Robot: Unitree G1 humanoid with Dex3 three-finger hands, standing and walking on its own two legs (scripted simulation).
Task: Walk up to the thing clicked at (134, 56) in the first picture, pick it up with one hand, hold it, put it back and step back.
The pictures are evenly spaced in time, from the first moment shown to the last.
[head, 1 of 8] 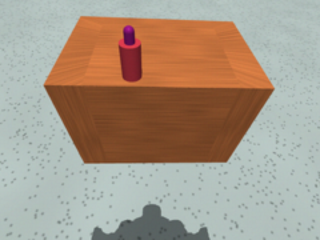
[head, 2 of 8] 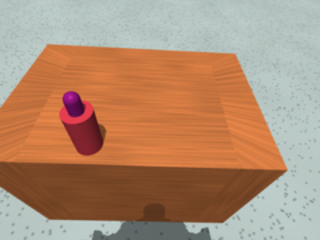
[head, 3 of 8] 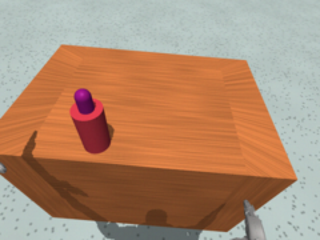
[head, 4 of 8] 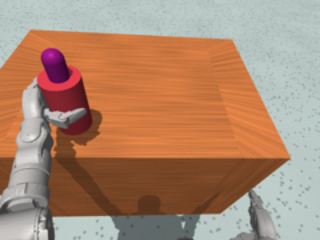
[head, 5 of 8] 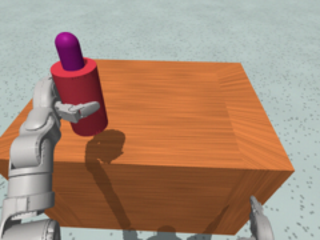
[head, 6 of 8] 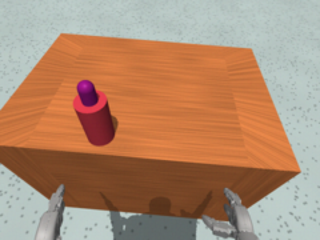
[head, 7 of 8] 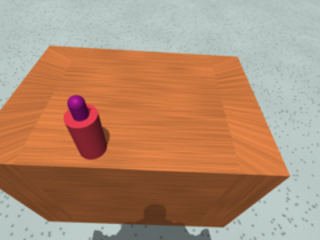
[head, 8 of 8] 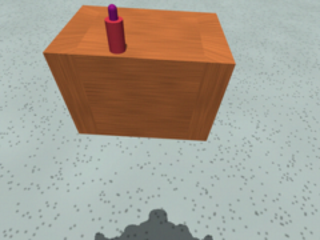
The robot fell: no
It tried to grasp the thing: yes
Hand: left
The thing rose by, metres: 0.25
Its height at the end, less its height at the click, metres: +0.00
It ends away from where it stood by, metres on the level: 0.01
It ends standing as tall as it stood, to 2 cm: yes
